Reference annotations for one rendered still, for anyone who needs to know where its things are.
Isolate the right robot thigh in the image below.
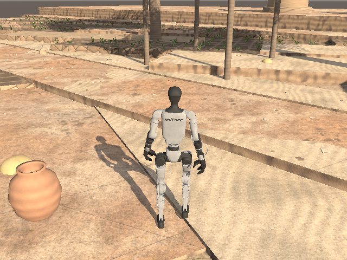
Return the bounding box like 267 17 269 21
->
181 151 192 184

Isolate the left robot hand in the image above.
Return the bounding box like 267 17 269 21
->
143 149 156 161

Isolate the right robot hand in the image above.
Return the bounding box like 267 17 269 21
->
193 159 206 174

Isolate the right robot foot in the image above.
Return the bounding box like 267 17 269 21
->
182 205 189 219

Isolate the left robot upper arm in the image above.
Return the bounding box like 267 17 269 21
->
149 109 163 139

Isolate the robot left forearm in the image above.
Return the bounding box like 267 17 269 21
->
144 131 154 152

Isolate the robot right forearm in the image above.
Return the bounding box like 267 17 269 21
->
194 133 205 160

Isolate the right robot upper arm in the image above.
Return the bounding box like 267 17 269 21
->
185 110 199 141

